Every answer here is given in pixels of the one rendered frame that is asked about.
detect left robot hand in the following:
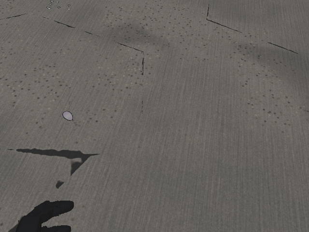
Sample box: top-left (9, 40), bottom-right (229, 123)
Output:
top-left (15, 200), bottom-right (74, 232)

